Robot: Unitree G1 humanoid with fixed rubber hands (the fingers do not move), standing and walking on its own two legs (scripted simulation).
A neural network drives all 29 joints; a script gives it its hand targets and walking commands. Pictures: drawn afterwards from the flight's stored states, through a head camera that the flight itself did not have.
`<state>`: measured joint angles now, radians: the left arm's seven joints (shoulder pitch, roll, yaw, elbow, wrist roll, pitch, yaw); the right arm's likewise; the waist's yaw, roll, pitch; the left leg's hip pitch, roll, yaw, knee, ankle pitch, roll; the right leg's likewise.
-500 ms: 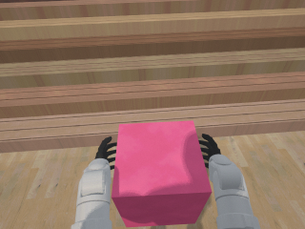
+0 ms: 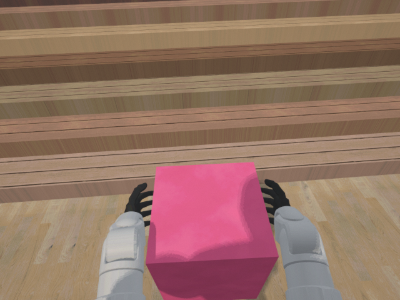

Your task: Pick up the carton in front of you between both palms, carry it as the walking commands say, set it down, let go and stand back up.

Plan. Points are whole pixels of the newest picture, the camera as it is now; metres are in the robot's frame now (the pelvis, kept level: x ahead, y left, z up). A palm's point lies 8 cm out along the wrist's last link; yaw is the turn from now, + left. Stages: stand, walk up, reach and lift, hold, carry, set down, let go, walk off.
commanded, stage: carry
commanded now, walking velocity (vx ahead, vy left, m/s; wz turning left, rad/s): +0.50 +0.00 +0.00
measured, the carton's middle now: (208, 235) +0.29 +0.00 -0.02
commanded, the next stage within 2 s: none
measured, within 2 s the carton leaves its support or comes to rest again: neither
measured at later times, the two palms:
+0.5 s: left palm (150, 162) +0.41 +0.13 +0.09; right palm (281, 164) +0.39 -0.17 +0.09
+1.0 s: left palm (147, 96) +0.71 +0.18 +0.10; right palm (240, 95) +0.69 -0.12 +0.10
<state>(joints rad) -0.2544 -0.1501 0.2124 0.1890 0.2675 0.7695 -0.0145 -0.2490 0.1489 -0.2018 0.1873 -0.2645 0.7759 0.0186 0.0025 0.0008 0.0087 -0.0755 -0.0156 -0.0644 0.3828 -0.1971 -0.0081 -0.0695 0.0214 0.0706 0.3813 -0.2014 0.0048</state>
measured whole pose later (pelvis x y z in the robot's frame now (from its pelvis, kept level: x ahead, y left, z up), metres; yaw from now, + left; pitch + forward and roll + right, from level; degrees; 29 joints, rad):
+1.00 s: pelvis +0.45 +0.04 -0.02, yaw -3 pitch +4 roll +0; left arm -0.06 -0.13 0.08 -0.62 -0.01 1.23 0.17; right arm -0.05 0.13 -0.06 -0.60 0.01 1.21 -0.17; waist -0.03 -0.03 -0.07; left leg -0.42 0.06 0.27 0.53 -0.19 0.08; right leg -0.36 -0.08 -0.06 1.18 -0.41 -0.02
